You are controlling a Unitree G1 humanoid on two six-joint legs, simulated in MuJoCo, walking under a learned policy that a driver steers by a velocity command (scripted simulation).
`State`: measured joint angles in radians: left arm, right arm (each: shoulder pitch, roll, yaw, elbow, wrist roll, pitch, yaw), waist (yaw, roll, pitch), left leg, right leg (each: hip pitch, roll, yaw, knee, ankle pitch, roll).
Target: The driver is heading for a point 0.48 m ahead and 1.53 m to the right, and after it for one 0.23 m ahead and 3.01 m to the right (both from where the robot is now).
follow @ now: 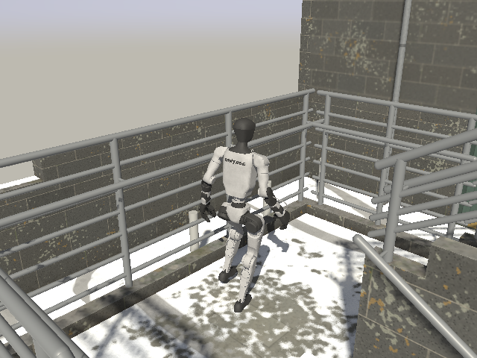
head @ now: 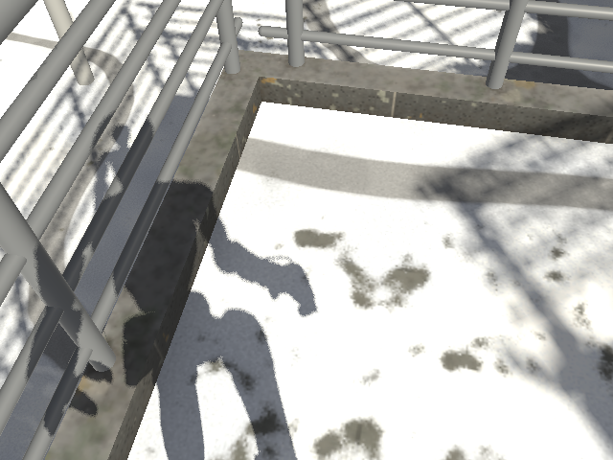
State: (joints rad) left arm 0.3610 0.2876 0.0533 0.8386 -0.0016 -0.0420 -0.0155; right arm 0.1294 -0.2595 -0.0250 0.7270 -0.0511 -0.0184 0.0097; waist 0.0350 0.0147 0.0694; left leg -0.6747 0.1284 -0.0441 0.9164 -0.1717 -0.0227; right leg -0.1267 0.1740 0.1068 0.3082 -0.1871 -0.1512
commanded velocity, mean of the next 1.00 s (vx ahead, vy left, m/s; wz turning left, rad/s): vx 0.50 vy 0.00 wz -0.37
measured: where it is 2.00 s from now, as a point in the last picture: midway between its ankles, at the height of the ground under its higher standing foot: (476, 262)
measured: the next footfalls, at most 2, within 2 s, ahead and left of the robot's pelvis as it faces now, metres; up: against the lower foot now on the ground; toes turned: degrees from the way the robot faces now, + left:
left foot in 0.22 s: +0.33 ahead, +0.13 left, +0.00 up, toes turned -10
right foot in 0.68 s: +0.50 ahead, -0.19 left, +0.00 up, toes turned -21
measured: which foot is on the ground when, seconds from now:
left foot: up 0.00-0.20, down 0.22-0.70, up 0.72-1.00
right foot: down 0.00-0.22, up 0.24-0.66, down 0.68-1.00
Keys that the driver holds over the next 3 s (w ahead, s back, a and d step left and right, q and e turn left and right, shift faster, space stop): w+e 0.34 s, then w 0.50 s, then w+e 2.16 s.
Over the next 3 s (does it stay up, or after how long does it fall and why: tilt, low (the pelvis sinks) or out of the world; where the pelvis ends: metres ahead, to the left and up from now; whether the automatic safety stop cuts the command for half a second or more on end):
stays up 0.94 -0.72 0.00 its command is cut before an obstacle after 1.6 s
